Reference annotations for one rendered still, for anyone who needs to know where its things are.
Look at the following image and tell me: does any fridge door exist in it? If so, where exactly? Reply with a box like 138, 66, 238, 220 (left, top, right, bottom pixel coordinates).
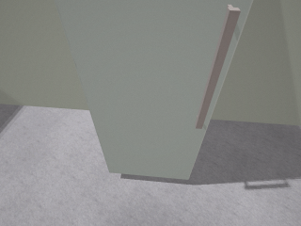
54, 0, 252, 180

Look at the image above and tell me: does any handle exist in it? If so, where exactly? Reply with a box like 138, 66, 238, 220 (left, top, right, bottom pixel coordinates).
195, 5, 241, 129

